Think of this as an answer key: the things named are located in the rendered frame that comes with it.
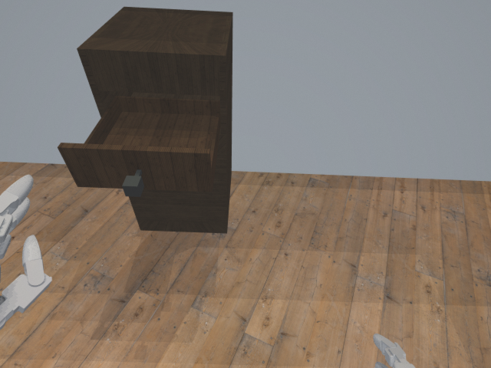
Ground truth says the cabinet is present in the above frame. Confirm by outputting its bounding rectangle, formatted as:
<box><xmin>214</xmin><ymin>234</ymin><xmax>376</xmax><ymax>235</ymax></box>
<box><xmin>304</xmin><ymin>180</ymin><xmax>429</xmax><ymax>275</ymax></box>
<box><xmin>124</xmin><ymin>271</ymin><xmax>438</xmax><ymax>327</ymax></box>
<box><xmin>77</xmin><ymin>7</ymin><xmax>232</xmax><ymax>234</ymax></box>

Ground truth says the drawer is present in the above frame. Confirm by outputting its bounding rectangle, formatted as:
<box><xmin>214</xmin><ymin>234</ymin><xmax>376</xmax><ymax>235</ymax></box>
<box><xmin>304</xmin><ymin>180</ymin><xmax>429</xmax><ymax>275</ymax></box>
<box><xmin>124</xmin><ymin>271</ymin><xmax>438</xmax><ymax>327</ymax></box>
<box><xmin>58</xmin><ymin>96</ymin><xmax>221</xmax><ymax>192</ymax></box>

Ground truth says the robot right hand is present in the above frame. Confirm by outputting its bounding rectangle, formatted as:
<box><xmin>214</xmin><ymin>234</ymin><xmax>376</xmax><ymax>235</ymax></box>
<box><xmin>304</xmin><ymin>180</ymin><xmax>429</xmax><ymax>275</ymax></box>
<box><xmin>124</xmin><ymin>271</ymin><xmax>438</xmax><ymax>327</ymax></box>
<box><xmin>373</xmin><ymin>333</ymin><xmax>415</xmax><ymax>368</ymax></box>

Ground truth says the handle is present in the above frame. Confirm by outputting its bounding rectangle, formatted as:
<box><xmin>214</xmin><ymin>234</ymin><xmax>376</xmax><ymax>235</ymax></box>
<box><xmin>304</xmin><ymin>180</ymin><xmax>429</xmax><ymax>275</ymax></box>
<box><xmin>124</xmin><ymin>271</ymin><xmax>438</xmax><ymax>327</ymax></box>
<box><xmin>122</xmin><ymin>169</ymin><xmax>144</xmax><ymax>197</ymax></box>

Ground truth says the robot left hand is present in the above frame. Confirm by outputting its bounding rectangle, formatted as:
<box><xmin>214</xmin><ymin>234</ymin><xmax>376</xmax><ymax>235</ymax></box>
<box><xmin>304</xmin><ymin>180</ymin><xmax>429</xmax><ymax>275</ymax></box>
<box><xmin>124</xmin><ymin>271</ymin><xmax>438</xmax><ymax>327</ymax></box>
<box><xmin>0</xmin><ymin>175</ymin><xmax>52</xmax><ymax>330</ymax></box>

